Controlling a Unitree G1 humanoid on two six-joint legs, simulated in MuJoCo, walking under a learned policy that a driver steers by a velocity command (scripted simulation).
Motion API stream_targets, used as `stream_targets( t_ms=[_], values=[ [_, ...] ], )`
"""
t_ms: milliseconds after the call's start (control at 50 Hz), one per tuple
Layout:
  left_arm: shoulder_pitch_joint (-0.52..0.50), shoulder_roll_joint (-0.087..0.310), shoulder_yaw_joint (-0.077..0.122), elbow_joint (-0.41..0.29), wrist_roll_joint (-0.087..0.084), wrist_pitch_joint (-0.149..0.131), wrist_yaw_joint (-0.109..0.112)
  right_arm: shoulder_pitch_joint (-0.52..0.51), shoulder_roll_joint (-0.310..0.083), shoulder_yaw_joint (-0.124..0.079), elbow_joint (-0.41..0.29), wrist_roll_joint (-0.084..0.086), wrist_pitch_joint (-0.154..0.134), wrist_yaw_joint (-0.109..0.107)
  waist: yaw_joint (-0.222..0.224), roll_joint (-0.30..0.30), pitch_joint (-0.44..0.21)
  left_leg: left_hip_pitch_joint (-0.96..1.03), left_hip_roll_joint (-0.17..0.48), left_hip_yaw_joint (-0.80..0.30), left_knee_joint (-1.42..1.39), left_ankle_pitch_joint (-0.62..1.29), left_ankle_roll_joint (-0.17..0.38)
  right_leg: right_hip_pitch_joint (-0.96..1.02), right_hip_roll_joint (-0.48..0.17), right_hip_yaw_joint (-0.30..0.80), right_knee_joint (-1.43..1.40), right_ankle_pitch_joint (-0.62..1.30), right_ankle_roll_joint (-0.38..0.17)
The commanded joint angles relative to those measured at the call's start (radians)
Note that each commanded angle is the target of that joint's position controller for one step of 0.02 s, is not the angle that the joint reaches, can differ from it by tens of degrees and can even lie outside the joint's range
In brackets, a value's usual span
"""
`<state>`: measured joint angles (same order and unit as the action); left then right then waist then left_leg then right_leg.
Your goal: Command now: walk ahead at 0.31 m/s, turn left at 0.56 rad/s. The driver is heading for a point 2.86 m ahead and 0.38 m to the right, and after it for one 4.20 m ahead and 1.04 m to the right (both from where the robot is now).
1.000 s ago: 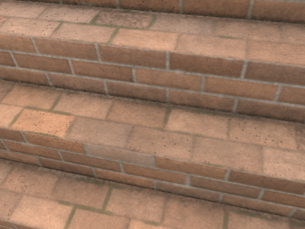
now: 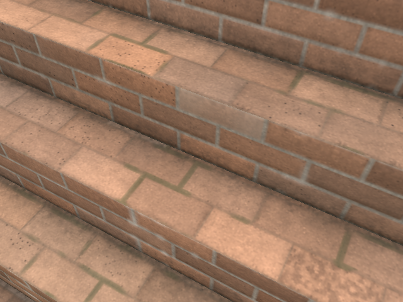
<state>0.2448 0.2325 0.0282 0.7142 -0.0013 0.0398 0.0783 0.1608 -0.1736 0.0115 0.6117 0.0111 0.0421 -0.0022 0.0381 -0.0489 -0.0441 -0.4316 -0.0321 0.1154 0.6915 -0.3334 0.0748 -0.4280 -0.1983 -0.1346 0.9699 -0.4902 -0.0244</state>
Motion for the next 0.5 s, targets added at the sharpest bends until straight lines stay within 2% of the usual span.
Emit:
stream_targets(
  t_ms=[20, 40, 60, 80, 100, 120, 140, 180, 200, 220, 240, 260, 300, 320, 340, 360, 380, 400, 420, 440, 460, 480, 500],
  values=[
    [-0.08, -0.052, -0.018, -0.123, -0.013, -0.076, -0.035, 0.223, -0.21, -0.064, -0.036, -0.072, -0.058, -0.009, -0.115, 0.246, -0.136, 0.436, 0.401, -0.916, -0.439, -0.029, 0.314, -0.652, 0.209, 0.24, 1.089, 0.06, 0.056],
    [-0.078, -0.04, -0.022, -0.14, -0.028, -0.105, -0.058, 0.185, -0.18, -0.05, -0.025, -0.065, -0.053, -0.021, -0.084, 0.191, -0.077, 0.412, 0.38, -0.808, -0.399, 0.002, 0.258, -0.745, 0.197, 0.265, 1.26, 0.17, 0.046],
    [-0.09, -0.059, -0.041, -0.154, -0.014, -0.118, -0.069, 0.158, -0.184, -0.055, -0.048, -0.048, -0.048, -0.029, -0.061, 0.099, -0.072, 0.404, 0.31, -0.68, -0.334, 0.047, 0.207, -0.747, 0.166, 0.265, 1.277, 0.217, 0.051],
    [-0.072, -0.038, -0.046, -0.168, 0.009, -0.129, -0.077, 0.141, -0.167, -0.048, -0.043, -0.035, -0.042, -0.035, -0.048, 0.024, -0.049, 0.382, 0.256, -0.591, -0.305, 0.05, 0.193, -0.752, 0.167, 0.255, 1.187, 0.26, 0.06],
    [-0.07, -0.037, -0.041, -0.16, 0.012, -0.127, -0.084, 0.143, -0.095, -0.026, -0.021, -0.055, -0.035, -0.036, -0.03, 0.037, -0.04, 0.302, 0.233, -0.524, -0.302, 0.073, 0.183, -0.7, 0.177, 0.225, 1.25, 0.284, 0.058],
    [-0.035, -0.039, -0.042, -0.143, 0.006, -0.114, -0.087, 0.166, -0.06, -0.013, 0.011, -0.058, -0.037, -0.033, -0.021, 0.051, -0.03, 0.257, 0.23, -0.486, -0.3, 0.094, 0.182, -0.688, 0.203, 0.198, 1.349, 0.291, 0.057],
    [0.003, -0.043, -0.042, -0.128, -0.006, -0.103, -0.084, 0.186, -0.052, -0.01, 0.031, -0.061, -0.045, -0.029, -0.015, 0.059, -0.015, 0.238, 0.237, -0.464, -0.304, 0.109, 0.18, -0.699, 0.222, 0.213, 1.419, 0.272, 0.051],
    [-0.012, -0.061, -0.052, -0.139, -0.032, -0.084, -0.065, 0.237, -0.063, -0.013, 0.078, -0.063, -0.068, -0.025, -0.029, 0.087, 0.07, 0.185, 0.259, -0.417, -0.328, 0.084, 0.167, -0.779, 0.282, 0.311, 1.483, 0.23, 0.026],
    [-0.073, -0.095, -0.064, -0.16, -0.038, -0.077, -0.054, 0.266, -0.064, -0.014, 0.111, -0.075, -0.078, -0.022, -0.046, 0.121, 0.104, 0.205, 0.302, -0.422, -0.365, 0.113, 0.173, -0.872, 0.306, 0.314, 1.627, 0.19, 0.012],
    [-0.102, -0.116, -0.076, -0.188, -0.035, -0.081, -0.053, 0.296, -0.048, -0.008, 0.134, -0.074, -0.081, -0.028, -0.061, 0.136, 0.121, 0.276, 0.333, -0.432, -0.379, 0.142, 0.166, -0.993, 0.315, 0.344, 1.762, 0.143, 0.002],
    [-0.094, -0.119, -0.08, -0.192, -0.038, -0.081, -0.057, 0.309, -0.041, -0.005, 0.145, -0.069, -0.083, -0.033, -0.052, 0.106, 0.126, 0.33, 0.337, -0.405, -0.368, 0.136, 0.142, -1.069, 0.305, 0.371, 1.763, 0.145, -0.004],
    [-0.099, -0.121, -0.084, -0.187, -0.035, -0.079, -0.061, 0.313, -0.04, -0.002, 0.15, -0.072, -0.083, -0.034, -0.056, 0.075, 0.127, 0.338, 0.335, -0.37, -0.37, 0.162, 0.12, -1.097, 0.302, 0.363, 1.75, 0.176, -0.004],
    [-0.138, -0.113, -0.091, -0.207, -0.031, -0.069, -0.067, 0.27, -0.053, 0.001, 0.147, -0.077, -0.077, -0.038, -0.038, 0.037, 0.124, 0.194, 0.309, -0.278, -0.428, 0.142, 0.08, -1.003, 0.278, 0.325, 1.591, 0.281, 0.012],
    [-0.189, -0.118, -0.1, -0.227, -0.022, -0.061, -0.063, 0.262, -0.068, 0.001, 0.154, -0.074, -0.075, -0.038, -0.043, 0.047, 0.122, 0.117, 0.288, -0.245, -0.482, 0.112, 0.086, -0.946, 0.271, 0.261, 1.486, 0.319, 0.029],
    [-0.23, -0.118, -0.102, -0.236, -0.015, -0.052, -0.054, 0.279, -0.069, 0.002, 0.175, -0.07, -0.078, -0.039, -0.057, 0.072, 0.128, 0.086, 0.291, -0.243, -0.535, 0.123, 0.12, -0.915, 0.266, 0.222, 1.468, 0.332, 0.047],
    [-0.213, -0.125, -0.102, -0.237, -0.015, -0.045, -0.044, 0.299, -0.069, 0.005, 0.201, -0.067, -0.082, -0.043, -0.056, 0.112, 0.116, 0.132, 0.297, -0.236, -0.555, 0.159, 0.146, -0.924, 0.259, 0.215, 1.491, 0.321, 0.061],
    [-0.266, -0.131, -0.112, -0.271, -0.016, -0.046, -0.043, 0.314, -0.081, 0.003, 0.222, -0.056, -0.084, -0.051, -0.059, 0.137, 0.106, 0.207, 0.294, -0.213, -0.586, 0.212, 0.14, -0.954, 0.24, 0.198, 1.412, 0.283, 0.052],
    [-0.295, -0.148, -0.126, -0.296, -0.019, -0.046, -0.046, 0.323, -0.093, -0.003, 0.242, -0.033, -0.076, -0.068, -0.048, 0.15, 0.096, 0.281, 0.301, -0.187, -0.624, 0.314, 0.129, -0.949, 0.197, 0.218, 1.268, 0.195, 0.022],
    [-0.28, -0.142, -0.132, -0.302, -0.016, -0.049, -0.058, 0.302, -0.109, -0.008, 0.246, -0.025, -0.069, -0.079, -0.017, 0.116, 0.054, 0.34, 0.28, -0.118, -0.63, 0.432, 0.098, -0.861, 0.171, 0.184, 1.055, 0.172, -0.011],
    [-0.291, -0.13, -0.143, -0.306, -0.015, -0.045, -0.073, 0.228, -0.159, -0.016, 0.224, -0.008, -0.059, -0.081, 0.019, 0.103, -0.006, 0.211, 0.24, -0.012, -0.7, 0.672, 0.097, -0.521, 0.197, 0.009, 0.678, 0.007, -0.056],
    [-0.344, -0.13, -0.138, -0.312, -0.003, -0.043, -0.081, 0.353, -0.174, -0.019, 0.271, 0.014, -0.053, -0.08, -0.004, 0.124, -0.07, 0.2, 0.259, -0.009, -0.651, 1.127, 0.138, -0.301, 0.281, -0.076, 0.583, -0.196, -0.074],
    [-0.255, -0.094, -0.106, -0.299, 0.01, -0.037, -0.084, 0.363, -0.236, -0.036, 0.283, 0.018, -0.056, -0.079, 0.072, 0.212, -0.149, 0.379, 0.315, -0.013, -0.49, 1.673, 0.156, -0.228, 0.308, -0.067, 0.541, -0.376, -0.081],
    [-0.073, -0.017, -0.075, -0.249, 0.024, -0.028, -0.089, 0.241, -0.327, -0.065, 0.23, -0.002, -0.057, -0.071, 0.148, 0.255, -0.221, 0.519, 0.382, -0.048, -0.343, 1.902, 0.172, -0.178, 0.309, -0.016, 0.409, -0.407, -0.091]
  ],
)
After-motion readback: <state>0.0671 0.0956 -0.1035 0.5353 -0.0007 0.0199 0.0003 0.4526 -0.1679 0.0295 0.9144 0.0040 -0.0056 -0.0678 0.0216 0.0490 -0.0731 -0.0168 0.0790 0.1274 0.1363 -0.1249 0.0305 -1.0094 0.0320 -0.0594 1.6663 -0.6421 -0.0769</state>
